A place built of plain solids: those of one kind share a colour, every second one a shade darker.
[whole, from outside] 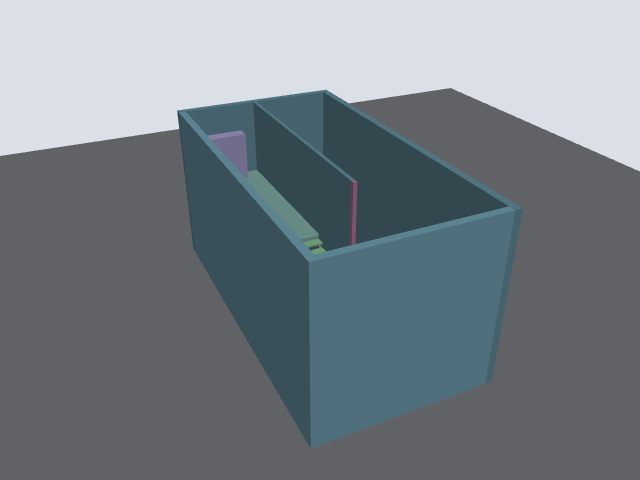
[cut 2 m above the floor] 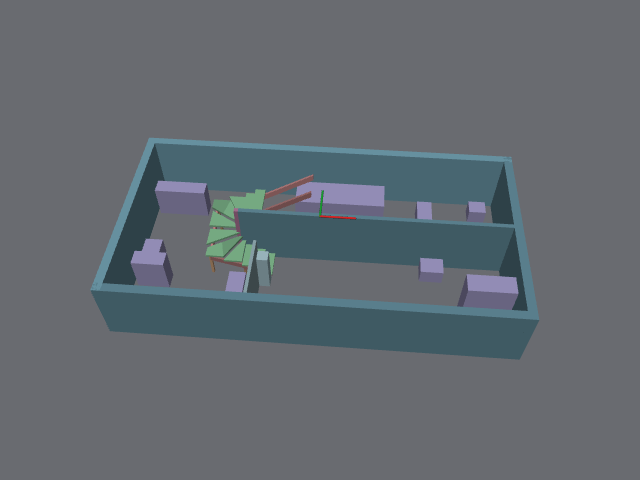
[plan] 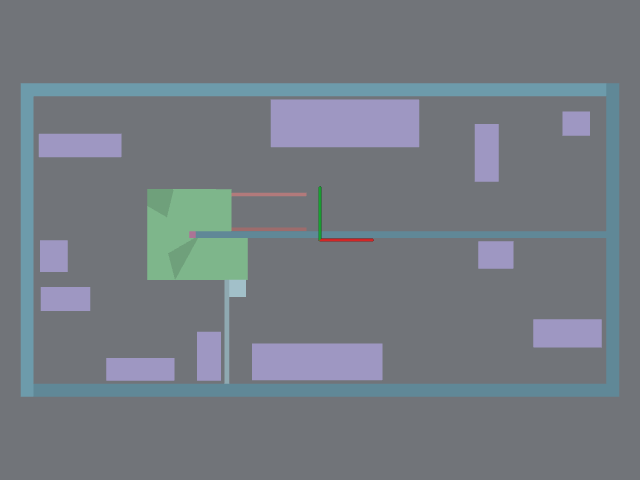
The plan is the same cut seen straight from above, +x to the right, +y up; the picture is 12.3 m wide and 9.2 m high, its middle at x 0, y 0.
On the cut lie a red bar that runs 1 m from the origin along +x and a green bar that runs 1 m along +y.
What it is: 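A barn, workshop or loft; a timber stair that turns on kite winders round a square newel, open at its outer side over a tall bay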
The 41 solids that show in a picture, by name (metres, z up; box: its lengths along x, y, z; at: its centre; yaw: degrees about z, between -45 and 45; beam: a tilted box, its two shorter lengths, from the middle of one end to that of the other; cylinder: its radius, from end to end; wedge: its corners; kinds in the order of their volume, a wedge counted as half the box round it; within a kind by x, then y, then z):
{
 "wall_1": {"box": [0.25, 6.01, 5.9], "at": [-5.61, 0.0, 2.9]},
 "wall_2": {"box": [11.48, 0.25, 5.9], "at": [0.0, -2.88, 2.9]},
 "wall_3": {"box": [11.48, 0.25, 5.9], "at": [0.0, 2.88, 2.9]},
 "wall_4": {"box": [7.89, 0.13, 5.9], "at": [1.56, 0.1, 2.9]},
 "wall_5": {"box": [0.25, 6.01, 5.9], "at": [5.61, 0.0, 2.9]},
 "piece_1": {"box": [0.54, 0.61, 0.62], "at": [-5.1, -0.31, 0.26]},
 "piece_2": {"box": [0.95, 0.46, 1.13], "at": [-4.88, -1.13, 0.52]},
 "piece_3": {"box": [1.59, 0.46, 1.1], "at": [-4.6, 1.81, 0.5]},
 "piece_4": {"box": [1.31, 0.43, 0.66], "at": [-3.44, -2.48, 0.28]},
 "piece_5": {"box": [0.46, 0.94, 1.58], "at": [-2.13, -2.23, 0.74]},
 "piece_6": {"box": [2.5, 0.71, 0.64], "at": [-0.05, -2.33, 0.27]},
 "piece_7": {"box": [2.85, 0.92, 0.77], "at": [0.48, 2.24, 0.34]},
 "piece_8": {"box": [0.47, 1.11, 0.63], "at": [3.2, 1.67, 0.27]},
 "piece_9": {"box": [0.68, 0.53, 0.53], "at": [3.37, -0.29, 0.21]},
 "piece_10": {"box": [1.32, 0.54, 1.81], "at": [4.74, -1.79, 0.85]},
 "piece_11": {"box": [0.53, 0.47, 0.52], "at": [4.91, 2.23, 0.21]},
 "piece_12": {"box": [0.48, 1.36, 1.76], "at": [5.18, 1.42, 3.97]},
 "floor_1": {"box": [0.32, 0.83, 0.23], "at": [-0.09, 0.56, 2.97]},
 "floor_2": {"box": [5.53, 2.65, 0.23], "at": [2.77, 1.48, 2.97]},
 "part_1": {"box": [0.1, 2.01, 1.78], "at": [-1.78, -1.77, 0.84]},
 "part_2": {"box": [0.33, 0.33, 1.31], "at": [-1.58, -0.93, 0.6]},
 "tread_1": {"wedge": [[-3.31, -0.77, 0.84], [-3.31, -0.77, 0.91], [-3.31, -0.47, 0.84], [-3.31, -0.47, 0.91], [-2.92, -0.24, 0.84], [-2.92, -0.24, 0.91], [-2.78, -0.77, 0.84], [-2.78, -0.77, 0.91]]},
 "tread_2": {"wedge": [[-3.31, -0.49, 1.03], [-3.31, -0.49, 1.09], [-3.31, 0.1, 1.03], [-3.31, 0.1, 1.09], [-2.5, 0.1, 1.03], [-2.5, 0.1, 1.09], [-2.4, 0.04, 1.03], [-2.4, 0.04, 1.09]]},
 "tread_3": {"wedge": [[-3.31, 0.09, 1.21], [-3.31, 0.09, 1.27], [-3.31, 0.68, 1.21], [-3.31, 0.68, 1.27], [-2.5, 0.09, 1.21], [-2.5, 0.09, 1.27], [-2.44, 0.16, 1.21], [-2.44, 0.16, 1.27]]},
 "tread_4": {"wedge": [[-3.31, 0.65, 1.39], [-3.31, 0.65, 1.45], [-3.31, 0.98, 1.39], [-3.31, 0.98, 1.45], [-2.93, 0.43, 1.39], [-2.93, 0.43, 1.45], [-2.8, 0.98, 1.39], [-2.8, 0.98, 1.45]]},
 "tread_5": {"wedge": [[-2.93, 0.43, 1.39], [-2.93, 0.43, 1.45], [-2.8, 0.98, 1.39], [-2.8, 0.98, 1.45], [-2.47, 0.16, 1.39], [-2.47, 0.16, 1.45], [-2.35, 0.16, 1.39], [-2.35, 0.16, 1.45]]},
 "tread_6": {"wedge": [[-2.92, -0.24, 0.84], [-2.92, -0.24, 0.91], [-2.78, -0.77, 0.84], [-2.78, -0.77, 0.91], [-2.43, 0.04, 0.84], [-2.43, 0.04, 0.91], [-2.33, 0.05, 0.84], [-2.33, 0.05, 0.91]]},
 "tread_7": {"wedge": [[-2.82, 0.98, 1.57], [-2.82, 0.98, 1.64], [-2.37, 0.16, 1.57], [-2.37, 0.16, 1.64], [-2.27, 0.16, 1.57], [-2.27, 0.16, 1.64], [-2.27, 0.98, 1.57], [-2.27, 0.98, 1.64]]},
 "tread_8": {"wedge": [[-2.8, -0.77, 0.66], [-2.8, -0.77, 0.73], [-2.35, 0.05, 0.66], [-2.35, 0.05, 0.73], [-2.25, -0.77, 0.66], [-2.25, -0.77, 0.73], [-2.25, 0.05, 0.66], [-2.25, 0.05, 0.73]]},
 "tread_9": {"box": [0.31, 0.82, 0.06], "at": [-2.13, 0.57, 1.78]},
 "tread_10": {"box": [0.31, 0.82, 0.06], "at": [-2.11, -0.36, 0.51]},
 "tread_11": {"box": [0.31, 0.82, 0.06], "at": [-1.85, 0.57, 1.97]},
 "tread_12": {"box": [0.31, 0.82, 0.06], "at": [-1.83, -0.36, 0.33]},
 "tread_13": {"box": [0.31, 0.82, 0.06], "at": [-1.54, -0.36, 0.15]},
 "tread_14": {"box": [0.31, 0.82, 0.06], "at": [-0.69, 0.57, 2.69]},
 "tread_15": {"box": [0.31, 0.82, 0.06], "at": [-0.41, 0.57, 2.88]},
 "carriage_1": {"wedge": [[-3.21, -0.7, 0.6], [-3.21, -0.7, 0.77], [-3.21, -0.63, 0.6], [-3.21, -0.63, 0.77], [-2.25, -0.7, 0.31], [-2.25, -0.7, 0.47], [-2.25, -0.63, 0.31], [-2.25, -0.63, 0.47]]},
 "carriage_2": {"wedge": [[-2.29, 0.17, 1.37], [-2.29, 0.17, 1.56], [-2.29, 0.24, 1.37], [-2.29, 0.24, 1.56], [-0.26, 0.17, 2.63], [-0.26, 0.17, 2.82], [-0.26, 0.24, 2.63], [-0.26, 0.24, 2.82]]},
 "carriage_3": {"wedge": [[-2.29, 0.84, 1.37], [-2.29, 0.84, 1.56], [-2.29, 0.91, 1.37], [-2.29, 0.91, 1.56], [-0.26, 0.84, 2.63], [-0.26, 0.84, 2.82], [-0.26, 0.91, 2.63], [-0.26, 0.91, 2.82]]},
 "newel_1": {"box": [0.13, 0.13, 5.9], "at": [-2.44, 0.1, 2.9]},
 "post_1": {"box": [0.08, 0.08, 0.89], "at": [-3.2, -0.66, 0.4]}
}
